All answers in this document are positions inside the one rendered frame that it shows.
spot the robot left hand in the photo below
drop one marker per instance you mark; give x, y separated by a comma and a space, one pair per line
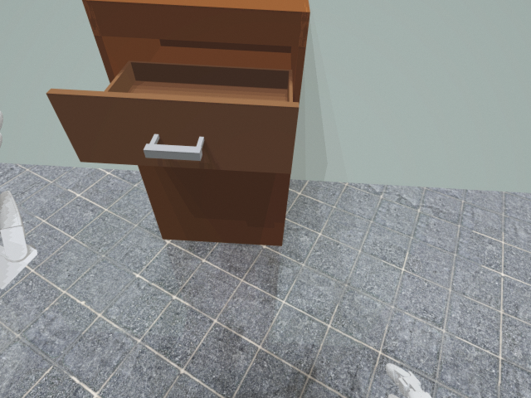
15, 254

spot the robot right hand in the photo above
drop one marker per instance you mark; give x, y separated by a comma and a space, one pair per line
408, 384

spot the handle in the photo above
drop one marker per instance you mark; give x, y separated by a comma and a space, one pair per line
154, 150

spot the cabinet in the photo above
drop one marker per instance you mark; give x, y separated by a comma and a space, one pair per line
206, 204

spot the drawer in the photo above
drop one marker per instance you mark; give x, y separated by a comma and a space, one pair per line
246, 115

